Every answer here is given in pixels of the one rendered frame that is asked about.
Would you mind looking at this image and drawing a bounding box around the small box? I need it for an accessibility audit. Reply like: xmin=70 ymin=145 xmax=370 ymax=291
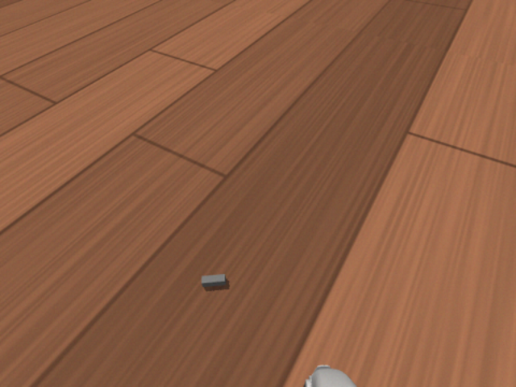
xmin=202 ymin=274 xmax=226 ymax=287

